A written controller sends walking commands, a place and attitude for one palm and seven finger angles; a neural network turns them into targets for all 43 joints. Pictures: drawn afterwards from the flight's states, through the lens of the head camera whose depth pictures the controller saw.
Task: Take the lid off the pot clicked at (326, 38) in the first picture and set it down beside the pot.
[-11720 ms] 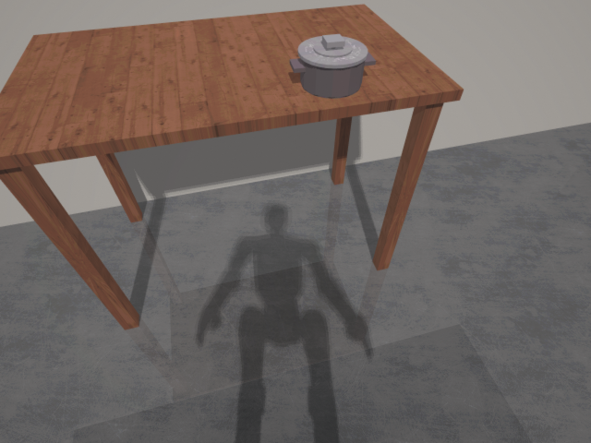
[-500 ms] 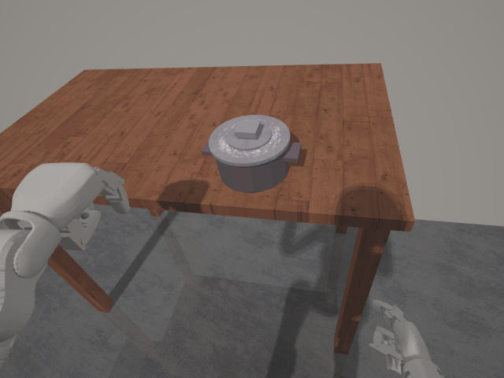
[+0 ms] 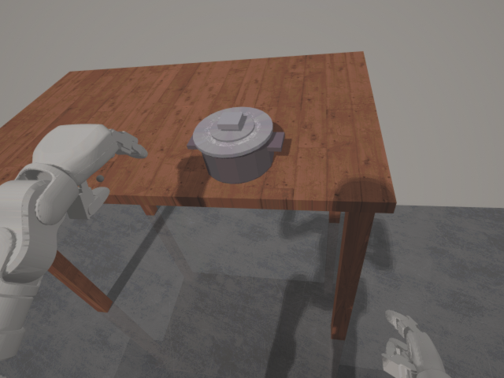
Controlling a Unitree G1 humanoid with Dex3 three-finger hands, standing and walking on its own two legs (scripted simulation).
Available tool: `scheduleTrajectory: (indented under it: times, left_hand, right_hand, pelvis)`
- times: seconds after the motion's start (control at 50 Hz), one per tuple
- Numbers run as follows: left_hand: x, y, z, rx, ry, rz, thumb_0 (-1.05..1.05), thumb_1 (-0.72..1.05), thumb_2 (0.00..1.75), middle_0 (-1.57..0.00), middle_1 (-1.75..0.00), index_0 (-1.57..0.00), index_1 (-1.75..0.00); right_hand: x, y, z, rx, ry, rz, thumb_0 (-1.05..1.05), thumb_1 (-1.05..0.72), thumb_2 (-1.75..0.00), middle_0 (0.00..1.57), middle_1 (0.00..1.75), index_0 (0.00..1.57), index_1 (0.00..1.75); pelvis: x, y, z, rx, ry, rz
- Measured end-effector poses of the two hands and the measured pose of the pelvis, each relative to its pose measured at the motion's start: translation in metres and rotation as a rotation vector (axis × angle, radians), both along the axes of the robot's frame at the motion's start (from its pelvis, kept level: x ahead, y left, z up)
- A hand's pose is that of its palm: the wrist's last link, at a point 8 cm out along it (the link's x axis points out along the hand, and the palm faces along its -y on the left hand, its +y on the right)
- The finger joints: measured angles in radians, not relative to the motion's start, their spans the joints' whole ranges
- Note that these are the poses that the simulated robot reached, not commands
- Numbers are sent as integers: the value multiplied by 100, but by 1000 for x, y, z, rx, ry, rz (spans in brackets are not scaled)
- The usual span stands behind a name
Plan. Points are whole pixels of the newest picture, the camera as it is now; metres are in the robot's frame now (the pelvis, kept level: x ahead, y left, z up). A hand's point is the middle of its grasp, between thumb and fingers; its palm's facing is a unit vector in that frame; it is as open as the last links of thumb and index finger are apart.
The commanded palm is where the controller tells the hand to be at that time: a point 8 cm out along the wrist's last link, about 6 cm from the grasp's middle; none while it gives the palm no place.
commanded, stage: move the open hand above the knob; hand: left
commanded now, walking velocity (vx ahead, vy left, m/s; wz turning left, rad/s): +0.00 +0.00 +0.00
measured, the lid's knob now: (230, 120) +0.55 +0.10 +0.14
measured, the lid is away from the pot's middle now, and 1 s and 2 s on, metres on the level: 0.00 0.00 0.00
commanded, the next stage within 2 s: none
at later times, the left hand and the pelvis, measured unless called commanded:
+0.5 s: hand (139, 149) +0.38 +0.20 +0.21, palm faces -0.06 +0.03 -1.00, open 9.7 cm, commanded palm +0.35 +0.20 +0.28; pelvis +0.01 +0.00 +0.00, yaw +1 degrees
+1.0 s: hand (185, 121) +0.45 +0.15 +0.21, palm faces -0.10 +0.02 -0.99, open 9.7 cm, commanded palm +0.42 +0.16 +0.28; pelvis +0.03 +0.02 +0.00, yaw +0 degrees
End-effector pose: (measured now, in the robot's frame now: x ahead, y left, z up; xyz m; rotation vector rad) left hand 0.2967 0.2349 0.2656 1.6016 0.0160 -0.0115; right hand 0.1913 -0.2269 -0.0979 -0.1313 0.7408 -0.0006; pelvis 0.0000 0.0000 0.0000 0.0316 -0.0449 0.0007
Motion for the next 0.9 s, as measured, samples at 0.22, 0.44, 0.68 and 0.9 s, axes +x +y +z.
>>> scheduleTrajectory:
  times: [0.22, 0.44, 0.68, 0.9]
  left_hand:
    - [21, -18, 4, 1, -3, -3, 0, -35, 170, -91, -8, -91, -8]
    - [54, -31, 1, -5, 38, -8, 0, -35, 170, -91, -8, -91, -8]
    - [93, -54, -1, -6, 71, -48, 0, -35, 170, -91, -8, -91, -8]
    - [124, -78, 0, -16, 82, -79, 0, -35, 170, -91, -8, -91, -8]
  right_hand:
    - [15, 5, 3, 16, -15, 21, 1, -90, -90, 20, 30, 20, 30]
    - [14, 7, -1, 16, 24, 14, 1, -90, -90, 20, 30, 20, 30]
    - [6, 10, -8, 14, 91, -12, 1, -90, -90, 20, 30, 20, 30]
    - [5, 16, -13, 33, 135, -31, 1, -90, -90, 20, 30, 20, 30]
  pelvis:
    - [2, -3, 0, 1, 11, 9]
    - [7, 0, 0, 0, 25, 14]
    - [14, 8, 0, 1, 44, 13]
    - [25, 15, 0, -1, 64, 7]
